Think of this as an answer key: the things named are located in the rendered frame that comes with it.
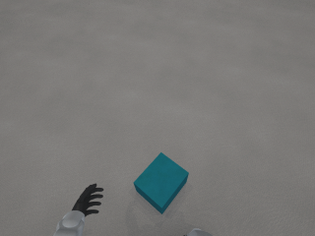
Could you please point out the carton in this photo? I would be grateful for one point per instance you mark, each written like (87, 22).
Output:
(161, 182)

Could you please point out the robot left hand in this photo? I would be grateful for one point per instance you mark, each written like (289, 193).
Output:
(83, 202)

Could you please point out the robot left forearm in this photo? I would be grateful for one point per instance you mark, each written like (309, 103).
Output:
(72, 224)

